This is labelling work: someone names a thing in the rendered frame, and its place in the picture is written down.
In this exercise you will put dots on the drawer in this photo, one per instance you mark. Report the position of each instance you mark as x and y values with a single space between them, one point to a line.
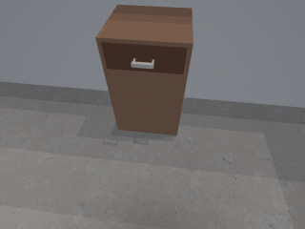
119 56

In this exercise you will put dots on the handle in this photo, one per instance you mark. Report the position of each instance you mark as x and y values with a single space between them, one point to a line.
142 65

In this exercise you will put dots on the cabinet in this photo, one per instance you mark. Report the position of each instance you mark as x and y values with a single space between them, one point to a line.
143 101

